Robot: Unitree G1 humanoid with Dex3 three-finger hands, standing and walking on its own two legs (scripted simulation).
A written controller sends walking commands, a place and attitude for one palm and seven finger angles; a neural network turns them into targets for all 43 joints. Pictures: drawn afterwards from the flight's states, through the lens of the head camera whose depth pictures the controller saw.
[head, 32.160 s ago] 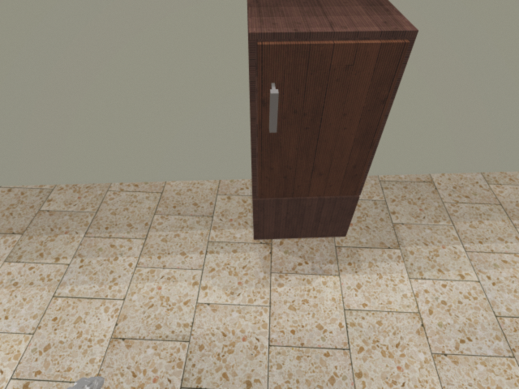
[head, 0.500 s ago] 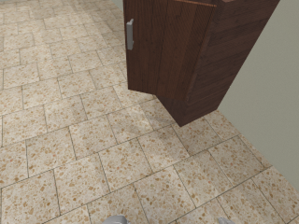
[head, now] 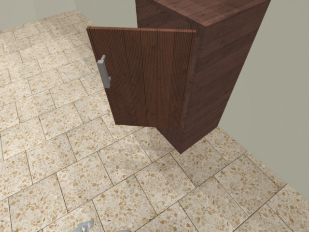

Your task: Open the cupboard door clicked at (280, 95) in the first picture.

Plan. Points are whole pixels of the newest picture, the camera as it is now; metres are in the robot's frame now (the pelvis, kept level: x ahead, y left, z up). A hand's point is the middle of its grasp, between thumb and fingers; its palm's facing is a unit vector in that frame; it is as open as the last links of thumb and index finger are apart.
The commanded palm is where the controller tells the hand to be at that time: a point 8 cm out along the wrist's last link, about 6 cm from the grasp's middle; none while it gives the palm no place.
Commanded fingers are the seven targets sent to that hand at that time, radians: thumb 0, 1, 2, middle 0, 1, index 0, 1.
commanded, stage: take the last steps up to it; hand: left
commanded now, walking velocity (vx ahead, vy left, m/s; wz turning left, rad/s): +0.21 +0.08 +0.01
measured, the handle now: (105, 71) +0.71 +0.23 -0.02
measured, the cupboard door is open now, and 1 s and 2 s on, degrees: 47 47 47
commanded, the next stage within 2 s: come to a stop and stand still in 0.14 s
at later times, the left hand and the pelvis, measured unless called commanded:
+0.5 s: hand (81, 225) +0.17 +0.24 -0.18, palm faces +0.02 -0.98 -0.17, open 7.4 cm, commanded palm none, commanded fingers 0.00 0.90 0.90 -0.20 -0.30 -0.20 -0.30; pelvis +0.14 +0.06 +0.00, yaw -2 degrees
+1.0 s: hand (105, 212) +0.21 +0.17 -0.17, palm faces +0.01 -0.98 -0.18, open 7.3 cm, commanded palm none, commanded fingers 0.00 0.90 0.90 -0.20 -0.30 -0.20 -0.30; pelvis +0.14 -0.01 +0.00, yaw -1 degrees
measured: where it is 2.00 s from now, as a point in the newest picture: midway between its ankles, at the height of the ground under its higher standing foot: outside the picture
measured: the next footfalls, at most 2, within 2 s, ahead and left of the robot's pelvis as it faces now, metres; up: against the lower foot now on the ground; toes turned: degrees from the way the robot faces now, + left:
left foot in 0.24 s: +0.16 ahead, +0.11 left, +0.00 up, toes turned +1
right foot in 0.70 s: +0.15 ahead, -0.10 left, +0.00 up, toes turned -4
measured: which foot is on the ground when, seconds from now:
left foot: up 0.00-0.22, down 0.24-1.00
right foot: down 0.00-0.24, up 0.26-0.68, down 0.70-1.00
